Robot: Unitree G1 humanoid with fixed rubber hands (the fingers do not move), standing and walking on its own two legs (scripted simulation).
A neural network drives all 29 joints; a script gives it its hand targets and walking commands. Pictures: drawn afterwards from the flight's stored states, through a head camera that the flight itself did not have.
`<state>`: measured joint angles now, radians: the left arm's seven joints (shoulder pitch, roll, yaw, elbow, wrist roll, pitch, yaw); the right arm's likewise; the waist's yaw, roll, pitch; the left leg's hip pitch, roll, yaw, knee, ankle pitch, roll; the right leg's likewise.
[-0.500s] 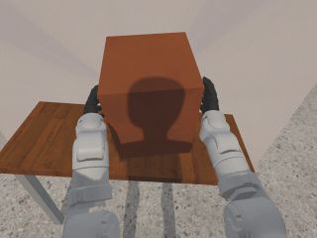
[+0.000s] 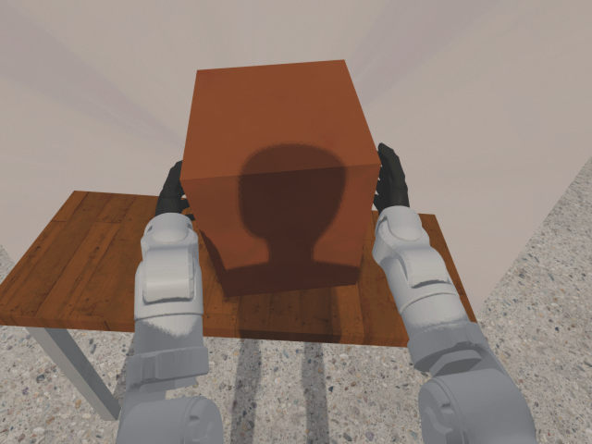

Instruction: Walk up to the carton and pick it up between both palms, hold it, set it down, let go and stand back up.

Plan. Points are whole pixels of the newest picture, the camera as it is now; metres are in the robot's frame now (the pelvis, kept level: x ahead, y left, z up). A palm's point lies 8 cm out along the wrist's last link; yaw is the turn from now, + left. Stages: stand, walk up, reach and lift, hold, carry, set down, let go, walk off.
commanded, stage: hold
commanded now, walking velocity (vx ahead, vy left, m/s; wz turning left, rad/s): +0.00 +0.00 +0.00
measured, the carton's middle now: (281, 184) +0.43 +0.01 +0.16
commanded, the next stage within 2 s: none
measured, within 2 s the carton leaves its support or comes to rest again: neither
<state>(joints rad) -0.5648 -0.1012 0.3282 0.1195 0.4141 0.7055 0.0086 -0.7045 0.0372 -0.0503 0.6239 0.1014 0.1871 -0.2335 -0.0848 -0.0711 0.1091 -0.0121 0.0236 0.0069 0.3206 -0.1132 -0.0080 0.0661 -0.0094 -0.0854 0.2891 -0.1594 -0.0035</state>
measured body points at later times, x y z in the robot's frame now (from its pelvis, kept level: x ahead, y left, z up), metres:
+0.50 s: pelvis +0.00 +0.00 +0.00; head -0.04 +0.03 +0.45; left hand +0.36 +0.15 +0.16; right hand +0.37 -0.14 +0.17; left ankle +0.06 +0.12 -0.75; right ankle +0.02 -0.11 -0.75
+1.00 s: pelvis +0.00 +0.00 +0.00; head -0.04 +0.03 +0.45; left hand +0.37 +0.17 +0.16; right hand +0.39 -0.12 +0.18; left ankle +0.06 +0.12 -0.75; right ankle +0.02 -0.11 -0.75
